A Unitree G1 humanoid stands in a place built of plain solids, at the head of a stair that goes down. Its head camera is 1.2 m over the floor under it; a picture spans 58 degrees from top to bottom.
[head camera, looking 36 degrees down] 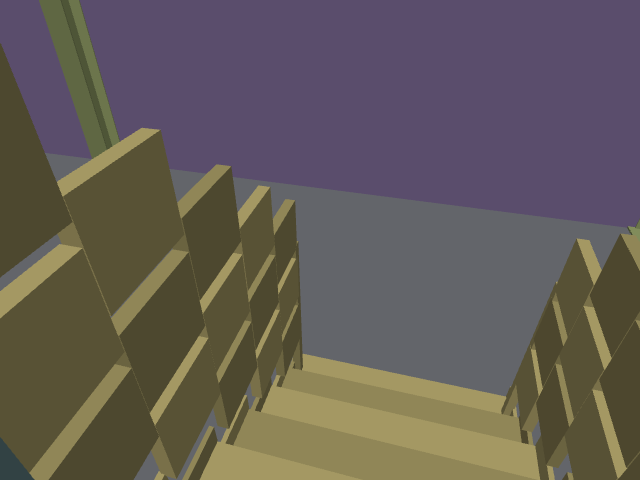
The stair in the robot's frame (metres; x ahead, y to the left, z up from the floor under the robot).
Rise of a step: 0.18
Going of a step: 0.26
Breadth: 1.32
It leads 15 degrees to the right of straight ahead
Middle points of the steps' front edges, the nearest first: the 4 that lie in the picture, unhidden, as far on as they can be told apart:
0.96 -0.30 -0.54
1.21 -0.37 -0.72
1.46 -0.43 -0.90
1.71 -0.50 -1.09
